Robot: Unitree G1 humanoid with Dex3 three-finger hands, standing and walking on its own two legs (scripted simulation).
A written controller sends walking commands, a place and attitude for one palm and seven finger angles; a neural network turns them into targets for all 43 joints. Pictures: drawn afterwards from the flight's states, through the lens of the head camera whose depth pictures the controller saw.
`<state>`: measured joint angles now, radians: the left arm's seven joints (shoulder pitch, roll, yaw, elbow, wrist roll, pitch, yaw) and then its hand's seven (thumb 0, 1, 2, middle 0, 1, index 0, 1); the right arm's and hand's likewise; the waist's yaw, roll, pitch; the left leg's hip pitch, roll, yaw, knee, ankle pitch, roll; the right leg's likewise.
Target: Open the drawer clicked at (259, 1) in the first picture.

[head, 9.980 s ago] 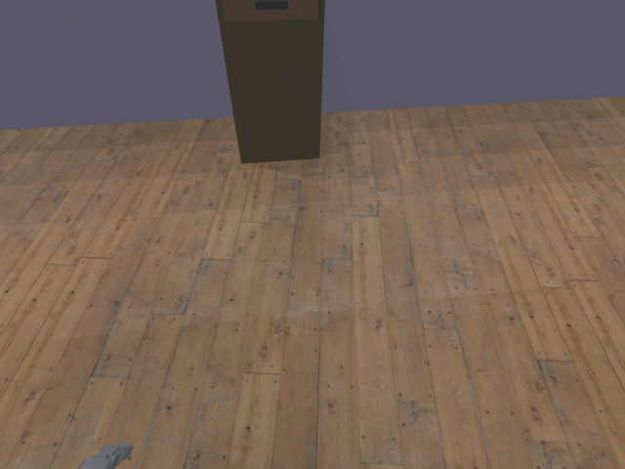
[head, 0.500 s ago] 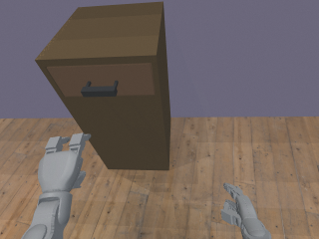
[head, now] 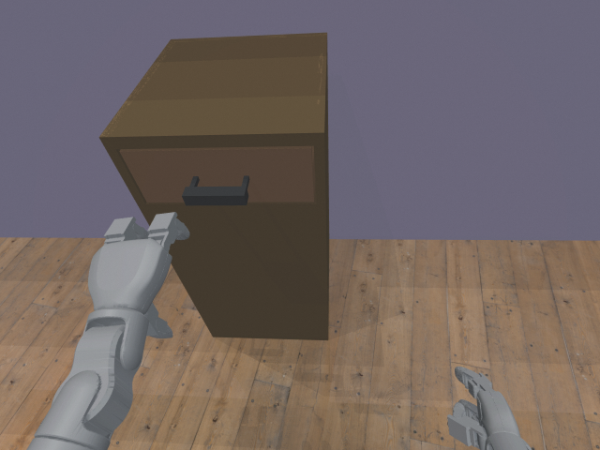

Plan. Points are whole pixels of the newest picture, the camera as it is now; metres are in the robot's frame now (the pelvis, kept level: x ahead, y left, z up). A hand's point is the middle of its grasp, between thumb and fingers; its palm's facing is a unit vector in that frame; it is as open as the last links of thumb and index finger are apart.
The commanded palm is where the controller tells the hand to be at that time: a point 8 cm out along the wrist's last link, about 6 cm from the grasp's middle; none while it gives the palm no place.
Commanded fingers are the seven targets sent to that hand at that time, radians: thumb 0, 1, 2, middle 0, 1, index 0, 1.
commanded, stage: raise the hand with hooked fingers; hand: left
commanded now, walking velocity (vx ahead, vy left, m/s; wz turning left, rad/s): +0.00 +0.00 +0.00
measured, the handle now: (218, 188) +0.56 +0.25 +0.00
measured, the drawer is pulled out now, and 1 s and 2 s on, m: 0.00 0.00 0.00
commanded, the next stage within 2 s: move the hooked fingers above the handle in 0.66 s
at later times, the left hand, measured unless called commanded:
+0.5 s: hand (149, 251) +0.31 +0.24 +0.11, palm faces +0.02 -0.07 -1.00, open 13.8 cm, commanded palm +0.28 +0.24 +0.17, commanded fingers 0.00 -0.50 0.30 -0.30 -1.20 -0.30 -1.20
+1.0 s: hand (168, 254) +0.32 +0.22 +0.10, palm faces +0.01 -0.02 -1.00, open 13.8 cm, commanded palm +0.31 +0.23 +0.16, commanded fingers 0.00 -0.50 0.30 -0.30 -1.20 -0.30 -1.20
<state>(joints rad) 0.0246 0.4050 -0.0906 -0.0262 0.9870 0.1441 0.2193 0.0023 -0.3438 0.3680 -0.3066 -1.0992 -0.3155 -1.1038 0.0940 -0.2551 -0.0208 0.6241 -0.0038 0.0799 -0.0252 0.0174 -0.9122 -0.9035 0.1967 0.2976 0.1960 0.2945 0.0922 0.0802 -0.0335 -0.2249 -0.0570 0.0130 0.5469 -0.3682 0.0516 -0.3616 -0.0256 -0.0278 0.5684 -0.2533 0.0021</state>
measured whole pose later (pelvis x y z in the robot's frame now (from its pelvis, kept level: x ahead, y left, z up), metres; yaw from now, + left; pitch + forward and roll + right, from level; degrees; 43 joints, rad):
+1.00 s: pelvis -0.02 -0.03 +0.01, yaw +1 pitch +2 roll +1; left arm -0.28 0.50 -0.08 0.25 0.95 0.00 0.03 0.00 -0.49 0.30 -0.32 -1.20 -0.33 -1.20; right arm 0.10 -0.25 0.02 0.63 0.02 0.10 -0.04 0.01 -0.91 -0.90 0.20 0.30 0.20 0.29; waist 0.09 0.07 0.00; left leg -0.19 -0.03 -0.02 0.43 -0.28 0.02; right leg -0.31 0.00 -0.06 0.45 -0.17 -0.03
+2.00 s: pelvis +0.01 +0.00 -0.01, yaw -1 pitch +15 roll -1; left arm -0.78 0.55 0.00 0.91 1.07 -0.09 0.20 0.00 -0.49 0.30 -0.31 -1.20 -0.32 -1.20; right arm 0.30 -0.26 -0.05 0.68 0.01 0.12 -0.01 0.01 -0.91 -0.90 0.20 0.30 0.20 0.30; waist -0.03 0.05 -0.09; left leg -0.48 -0.04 0.02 0.61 -0.38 0.06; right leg -0.60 -0.01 -0.03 0.58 -0.24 0.01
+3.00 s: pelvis +0.00 +0.00 -0.01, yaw -1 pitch +19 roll -1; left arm -0.97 0.65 0.02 1.12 1.08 -0.12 0.18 0.00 -0.49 0.30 -0.31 -1.20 -0.34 -1.23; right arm 0.34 -0.29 -0.02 0.69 0.00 0.12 -0.04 0.01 -0.91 -0.90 0.20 0.30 0.20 0.30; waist -0.11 0.06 -0.10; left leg -0.61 -0.03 0.02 0.68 -0.40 0.05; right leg -0.72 0.01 -0.03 0.62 -0.23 0.00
